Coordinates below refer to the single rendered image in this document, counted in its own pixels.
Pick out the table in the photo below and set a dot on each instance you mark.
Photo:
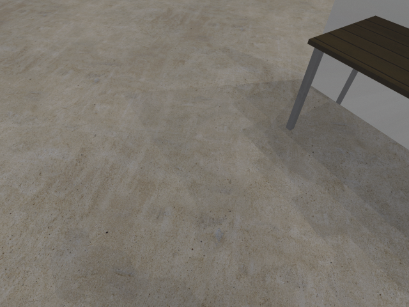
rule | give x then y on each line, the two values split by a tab
376	47

